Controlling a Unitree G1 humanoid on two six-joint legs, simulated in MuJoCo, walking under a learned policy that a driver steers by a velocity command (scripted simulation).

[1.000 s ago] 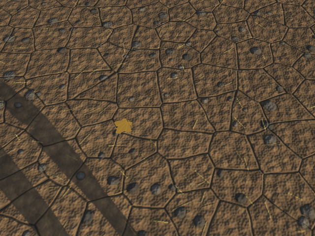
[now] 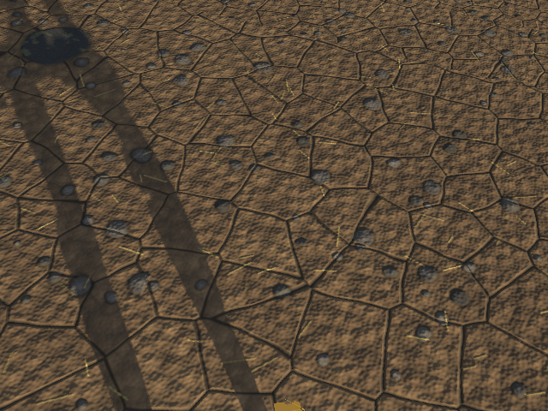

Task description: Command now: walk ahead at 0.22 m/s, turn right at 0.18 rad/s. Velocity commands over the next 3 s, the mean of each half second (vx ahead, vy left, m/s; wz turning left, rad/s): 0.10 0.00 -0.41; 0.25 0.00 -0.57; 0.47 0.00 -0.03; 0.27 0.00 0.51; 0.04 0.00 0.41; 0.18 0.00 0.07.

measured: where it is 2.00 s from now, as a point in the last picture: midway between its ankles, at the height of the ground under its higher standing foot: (435, 395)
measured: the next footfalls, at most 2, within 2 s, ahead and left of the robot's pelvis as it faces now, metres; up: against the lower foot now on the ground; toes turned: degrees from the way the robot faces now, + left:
right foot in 0.18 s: +0.20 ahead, -0.09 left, +0.00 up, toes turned -7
left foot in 0.68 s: +0.16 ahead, +0.10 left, +0.00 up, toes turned -26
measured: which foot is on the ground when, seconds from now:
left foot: down 0.00-0.18, up 0.20-0.66, down 0.68-1.00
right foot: up 0.00-0.16, down 0.18-0.68, up 0.70-1.00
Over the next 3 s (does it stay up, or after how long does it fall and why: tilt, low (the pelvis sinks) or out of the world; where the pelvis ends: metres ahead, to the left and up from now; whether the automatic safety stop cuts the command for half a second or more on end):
stays up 0.59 -0.41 -0.01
